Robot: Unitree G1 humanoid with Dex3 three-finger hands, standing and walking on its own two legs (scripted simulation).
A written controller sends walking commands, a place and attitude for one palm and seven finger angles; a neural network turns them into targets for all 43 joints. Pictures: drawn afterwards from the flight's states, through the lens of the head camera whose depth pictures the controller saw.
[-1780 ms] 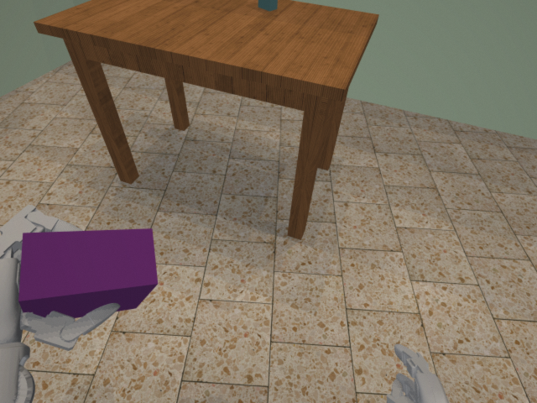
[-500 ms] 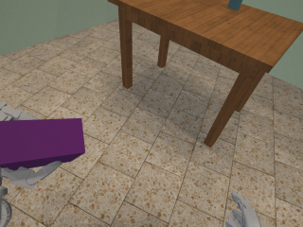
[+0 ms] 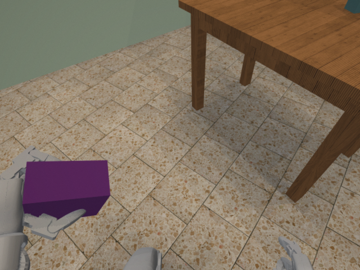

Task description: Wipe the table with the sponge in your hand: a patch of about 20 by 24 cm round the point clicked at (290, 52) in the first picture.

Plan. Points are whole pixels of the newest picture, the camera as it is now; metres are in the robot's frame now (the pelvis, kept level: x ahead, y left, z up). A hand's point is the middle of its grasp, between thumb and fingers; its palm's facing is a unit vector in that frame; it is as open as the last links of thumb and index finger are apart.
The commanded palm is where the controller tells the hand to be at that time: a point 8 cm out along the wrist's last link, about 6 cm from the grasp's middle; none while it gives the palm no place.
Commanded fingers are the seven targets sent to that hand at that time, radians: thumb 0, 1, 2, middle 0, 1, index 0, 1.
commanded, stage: walk to a spot facing it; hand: left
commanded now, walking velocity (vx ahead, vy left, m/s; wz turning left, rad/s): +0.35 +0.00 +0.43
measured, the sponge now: (78, 191) +0.23 +0.20 +0.12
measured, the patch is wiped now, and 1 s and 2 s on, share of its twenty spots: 0.00 0.00 0.00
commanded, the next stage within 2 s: turn to face it in 1.08 s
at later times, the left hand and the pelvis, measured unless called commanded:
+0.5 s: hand (38, 129) +0.31 +0.28 +0.19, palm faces +0.49 -0.77 -0.41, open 10.5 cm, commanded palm +0.26 +0.32 +0.18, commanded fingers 0.00 0.10 1.30 -1.20 -1.60 -1.20 -1.60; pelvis +0.13 +0.02 +0.00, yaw +8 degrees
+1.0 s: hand (72, 94) +0.42 +0.26 +0.18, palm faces +0.55 -0.64 -0.53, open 10.5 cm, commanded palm +0.34 +0.29 +0.18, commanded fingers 0.00 0.10 1.30 -1.20 -1.60 -1.20 -1.60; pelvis +0.28 -0.02 +0.00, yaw +19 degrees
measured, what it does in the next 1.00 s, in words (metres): walks ahead, turning left: left foot, then right foot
